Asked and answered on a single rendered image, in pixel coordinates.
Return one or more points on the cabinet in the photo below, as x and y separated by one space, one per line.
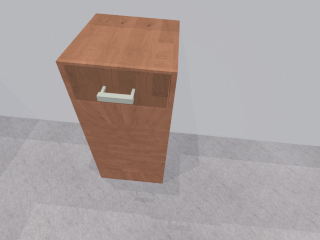
127 142

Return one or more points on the handle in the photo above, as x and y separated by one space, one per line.
103 96

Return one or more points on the drawer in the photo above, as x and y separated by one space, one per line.
151 89

